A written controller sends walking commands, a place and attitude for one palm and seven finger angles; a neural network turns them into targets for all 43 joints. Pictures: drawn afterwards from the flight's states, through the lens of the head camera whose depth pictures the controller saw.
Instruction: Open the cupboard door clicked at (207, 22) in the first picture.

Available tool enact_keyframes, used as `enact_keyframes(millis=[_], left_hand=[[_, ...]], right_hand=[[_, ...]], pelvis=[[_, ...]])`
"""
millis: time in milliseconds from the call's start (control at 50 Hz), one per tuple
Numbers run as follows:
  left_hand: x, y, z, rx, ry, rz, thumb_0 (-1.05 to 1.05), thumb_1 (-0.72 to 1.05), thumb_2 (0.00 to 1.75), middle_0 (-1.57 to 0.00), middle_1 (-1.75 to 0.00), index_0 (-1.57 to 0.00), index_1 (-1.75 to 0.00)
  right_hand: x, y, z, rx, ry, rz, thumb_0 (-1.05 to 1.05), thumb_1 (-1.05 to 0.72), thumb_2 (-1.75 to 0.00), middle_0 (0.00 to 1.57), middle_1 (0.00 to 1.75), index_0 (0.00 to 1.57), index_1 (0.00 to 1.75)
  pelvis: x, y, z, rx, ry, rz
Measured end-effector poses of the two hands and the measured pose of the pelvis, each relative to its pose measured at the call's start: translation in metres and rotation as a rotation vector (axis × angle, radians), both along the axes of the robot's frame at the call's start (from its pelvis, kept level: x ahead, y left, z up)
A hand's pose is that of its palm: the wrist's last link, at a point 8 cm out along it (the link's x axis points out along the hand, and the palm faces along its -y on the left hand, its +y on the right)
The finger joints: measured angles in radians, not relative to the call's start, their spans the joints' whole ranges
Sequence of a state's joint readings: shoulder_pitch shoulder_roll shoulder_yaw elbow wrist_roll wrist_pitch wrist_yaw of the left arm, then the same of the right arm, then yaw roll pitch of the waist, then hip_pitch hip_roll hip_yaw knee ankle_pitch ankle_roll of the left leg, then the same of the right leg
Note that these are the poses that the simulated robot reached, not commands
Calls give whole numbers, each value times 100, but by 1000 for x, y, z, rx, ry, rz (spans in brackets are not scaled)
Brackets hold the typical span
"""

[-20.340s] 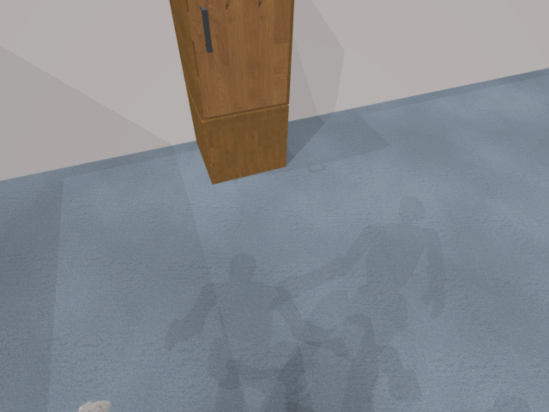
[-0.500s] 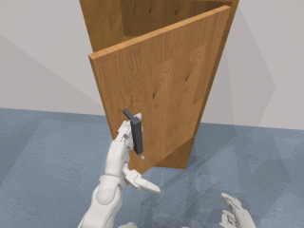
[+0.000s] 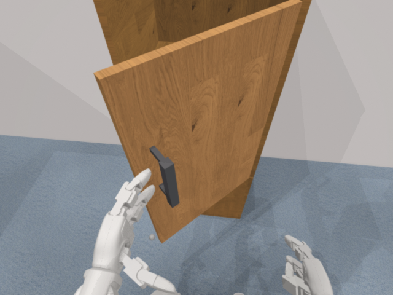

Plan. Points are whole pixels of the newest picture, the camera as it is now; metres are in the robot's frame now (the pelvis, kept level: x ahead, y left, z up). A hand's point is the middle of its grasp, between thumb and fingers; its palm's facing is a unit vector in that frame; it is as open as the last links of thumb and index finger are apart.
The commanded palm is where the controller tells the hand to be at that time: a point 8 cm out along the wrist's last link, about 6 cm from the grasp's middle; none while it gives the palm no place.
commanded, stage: slide the hand sideways off the handle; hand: left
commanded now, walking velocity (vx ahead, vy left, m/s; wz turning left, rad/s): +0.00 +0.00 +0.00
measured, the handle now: (164, 178) +0.32 +0.08 +0.09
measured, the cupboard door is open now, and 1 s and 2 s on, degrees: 44 44 44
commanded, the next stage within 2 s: draw the hand back to the body in 0.32 s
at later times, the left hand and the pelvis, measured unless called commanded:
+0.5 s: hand (121, 252) +0.19 +0.14 +0.08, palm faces -0.08 -1.00 -0.04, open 16.3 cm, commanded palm +0.17 +0.20 +0.09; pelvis -0.01 -0.01 -0.01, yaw +1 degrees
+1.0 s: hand (68, 235) +0.19 +0.20 +0.14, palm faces +0.04 -0.98 -0.19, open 15.8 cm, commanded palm +0.16 +0.25 +0.16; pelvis +0.00 +0.02 +0.02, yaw +0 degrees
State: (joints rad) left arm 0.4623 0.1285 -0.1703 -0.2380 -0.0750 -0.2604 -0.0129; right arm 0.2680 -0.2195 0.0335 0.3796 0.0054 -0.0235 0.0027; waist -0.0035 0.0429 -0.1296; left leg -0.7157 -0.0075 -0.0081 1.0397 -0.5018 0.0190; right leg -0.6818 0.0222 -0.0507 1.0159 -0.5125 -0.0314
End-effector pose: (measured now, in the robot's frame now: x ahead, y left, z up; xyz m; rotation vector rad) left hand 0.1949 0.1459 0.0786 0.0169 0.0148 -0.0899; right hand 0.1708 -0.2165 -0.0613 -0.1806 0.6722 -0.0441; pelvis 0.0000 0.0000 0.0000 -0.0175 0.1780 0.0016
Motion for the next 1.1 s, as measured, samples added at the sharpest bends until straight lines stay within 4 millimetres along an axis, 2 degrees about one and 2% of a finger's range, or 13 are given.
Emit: enact_keyframes(millis=[240, 400, 500, 660, 940, 1020, 1100], left_hand=[[-23, 27, 0, 28, 13, 39, -2, -50, 30, -17, -31, -16, -30], [-31, 41, -2, 28, 5, 23, -2, -50, 30, -15, -30, -16, -30], [-25, 46, -1, 19, -6, 11, -2, -50, 30, -15, -30, -16, -30], [-21, 64, 24, 38, -22, 25, -2, -50, 30, -15, -30, -16, -30], [-29, 94, 55, 55, -30, 45, -2, -47, 32, -15, -30, -16, -30], [-30, 105, 72, 201, -24, 172, -2, -39, 35, -16, -30, -16, -30], [-35, 117, 82, 265, 0, 292, -1, -28, 40, -16, -30, -17, -30]], right_hand=[[-6, -26, -5, -29, -2, -41, 1, -91, -89, 20, 30, 20, 30], [-9, -30, -7, -52, -13, -50, 1, -91, -89, 20, 30, 20, 30], [-11, -25, -5, -53, -24, -54, 1, -91, -89, 20, 30, 20, 30], [-13, -7, 7, -20, -44, -71, 1, -91, -89, 20, 30, 20, 30], [5, 14, 32, -22, -119, -29, 1, -90, -89, 20, 30, 20, 30], [8, 19, 39, -39, -114, -36, 1, -90, -89, 20, 30, 20, 30], [8, 24, 45, -41, -90, -40, 1, -90, -89, 20, 30, 20, 30]], pelvis=[[0, -13, -4, 2, 11, 7], [-7, -14, -8, -7, 14, 14], [-9, -10, -8, -14, 10, 13], [-5, 0, 4, -20, -20, 7], [2, 16, 18, -32, -72, 15], [5, 18, 26, -26, -93, 0], [8, 21, 36, -23, -119, -3]])
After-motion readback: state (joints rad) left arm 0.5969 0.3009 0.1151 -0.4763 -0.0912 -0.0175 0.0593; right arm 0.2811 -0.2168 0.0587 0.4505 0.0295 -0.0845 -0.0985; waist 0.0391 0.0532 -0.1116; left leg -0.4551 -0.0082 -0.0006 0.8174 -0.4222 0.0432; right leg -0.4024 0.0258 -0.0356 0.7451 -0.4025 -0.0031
